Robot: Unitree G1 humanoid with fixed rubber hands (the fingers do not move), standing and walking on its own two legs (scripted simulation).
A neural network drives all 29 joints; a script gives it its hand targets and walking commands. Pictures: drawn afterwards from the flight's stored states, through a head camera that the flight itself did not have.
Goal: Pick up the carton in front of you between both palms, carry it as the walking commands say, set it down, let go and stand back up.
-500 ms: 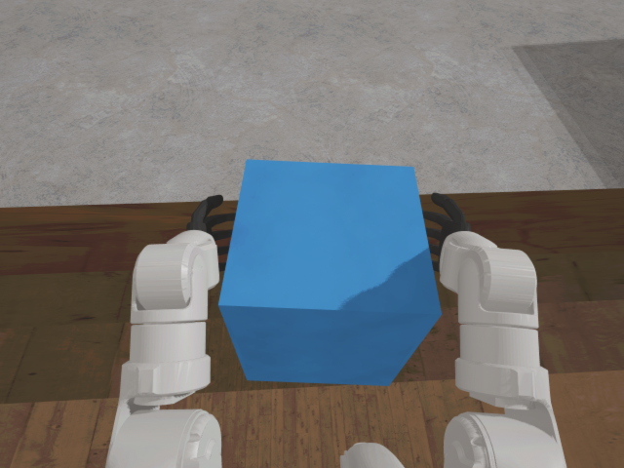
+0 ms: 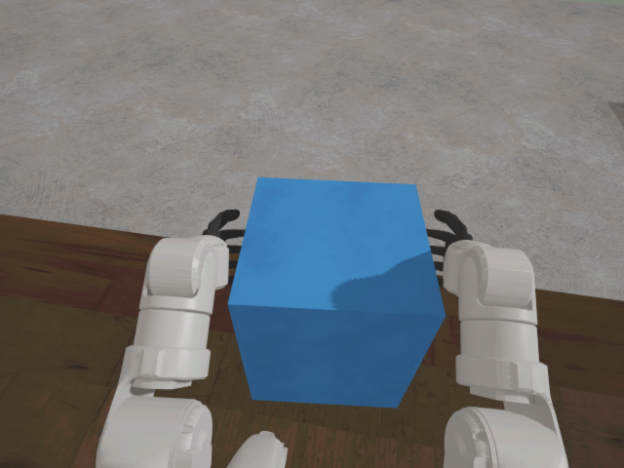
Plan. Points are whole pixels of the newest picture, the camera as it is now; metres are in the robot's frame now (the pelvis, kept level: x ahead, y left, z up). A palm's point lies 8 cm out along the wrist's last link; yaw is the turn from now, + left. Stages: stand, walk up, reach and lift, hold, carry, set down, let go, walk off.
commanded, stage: carry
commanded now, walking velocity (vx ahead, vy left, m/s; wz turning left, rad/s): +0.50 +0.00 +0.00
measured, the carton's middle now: (330, 297) +0.35 +0.03 +0.02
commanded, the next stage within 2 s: none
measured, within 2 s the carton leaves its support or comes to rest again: neither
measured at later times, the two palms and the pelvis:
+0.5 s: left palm (305, 166) +0.74 +0.12 -0.07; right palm (443, 182) +0.71 -0.18 -0.06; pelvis +0.38 +0.01 -0.14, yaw -1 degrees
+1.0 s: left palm (315, 121) +1.11 +0.14 -0.19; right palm (410, 128) +1.13 -0.16 -0.20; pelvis +0.77 -0.03 -0.29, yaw -2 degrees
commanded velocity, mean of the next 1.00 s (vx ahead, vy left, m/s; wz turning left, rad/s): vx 0.50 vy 0.00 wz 0.00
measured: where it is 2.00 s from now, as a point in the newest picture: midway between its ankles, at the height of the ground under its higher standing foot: (352, 256)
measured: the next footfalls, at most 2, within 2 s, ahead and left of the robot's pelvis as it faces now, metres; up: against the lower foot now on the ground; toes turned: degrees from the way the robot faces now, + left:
left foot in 0.22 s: +0.33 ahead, +0.06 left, -0.13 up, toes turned -1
right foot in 0.62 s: +0.65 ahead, -0.08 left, -0.25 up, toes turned -2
